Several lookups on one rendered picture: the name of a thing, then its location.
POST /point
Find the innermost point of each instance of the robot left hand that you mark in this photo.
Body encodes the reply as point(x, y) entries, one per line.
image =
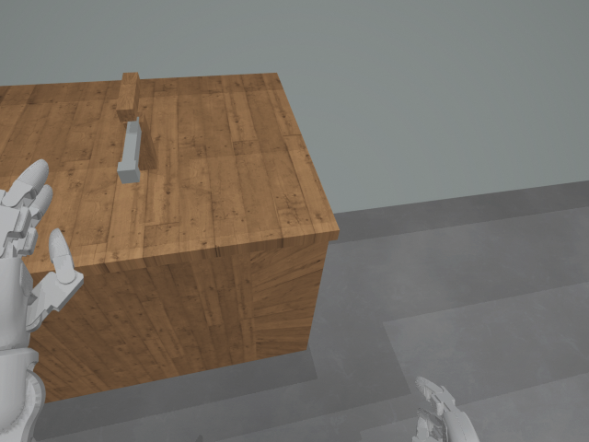
point(21, 209)

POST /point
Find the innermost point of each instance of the tap lever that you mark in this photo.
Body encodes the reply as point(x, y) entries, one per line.
point(128, 170)

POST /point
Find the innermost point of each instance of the left robot forearm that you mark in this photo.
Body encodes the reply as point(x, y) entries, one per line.
point(22, 395)

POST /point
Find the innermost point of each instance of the counter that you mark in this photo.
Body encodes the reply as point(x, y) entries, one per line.
point(213, 259)

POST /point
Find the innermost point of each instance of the robot right hand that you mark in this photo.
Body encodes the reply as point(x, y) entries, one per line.
point(455, 425)

